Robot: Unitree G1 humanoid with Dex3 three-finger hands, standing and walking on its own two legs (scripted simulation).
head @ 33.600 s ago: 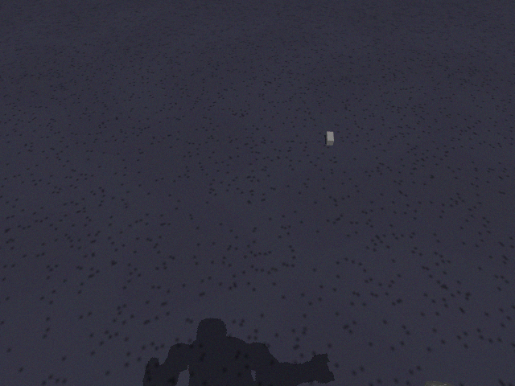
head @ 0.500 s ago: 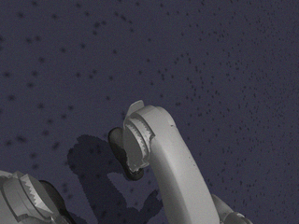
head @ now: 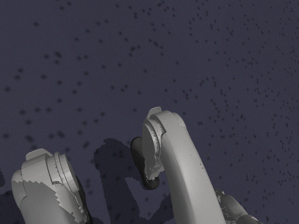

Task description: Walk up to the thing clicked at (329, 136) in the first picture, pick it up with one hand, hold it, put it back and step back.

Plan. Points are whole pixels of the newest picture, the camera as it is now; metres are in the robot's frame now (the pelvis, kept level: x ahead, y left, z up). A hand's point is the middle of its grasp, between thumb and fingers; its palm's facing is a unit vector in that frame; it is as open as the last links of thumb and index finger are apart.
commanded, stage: settle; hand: left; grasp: from above
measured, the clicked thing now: out of the picture +0.55 +0.30 -0.21
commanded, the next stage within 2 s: lift in 0.12 s
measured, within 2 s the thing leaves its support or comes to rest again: neither
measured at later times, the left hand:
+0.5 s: hand out of the picture +0.51 +0.29 -0.11, palm faces -0.46 -0.09 -0.88, open 6.8 cm
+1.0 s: hand out of the picture +0.42 +0.30 +0.05, palm faces -0.43 -0.11 -0.90, open 6.8 cm
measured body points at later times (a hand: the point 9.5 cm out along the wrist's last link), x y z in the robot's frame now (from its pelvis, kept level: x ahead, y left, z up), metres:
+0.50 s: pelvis -0.01 -0.01 +0.02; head +0.25 +0.08 +0.39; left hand +0.53 +0.29 -0.06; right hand +0.03 -0.28 -0.05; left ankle +0.07 +0.11 -0.30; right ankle +0.13 -0.14 -0.29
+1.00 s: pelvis +0.00 -0.01 +0.13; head +0.18 +0.05 +0.54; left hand +0.44 +0.30 +0.10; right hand +0.13 -0.27 +0.01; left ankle +0.07 +0.11 -0.30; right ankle +0.13 -0.14 -0.30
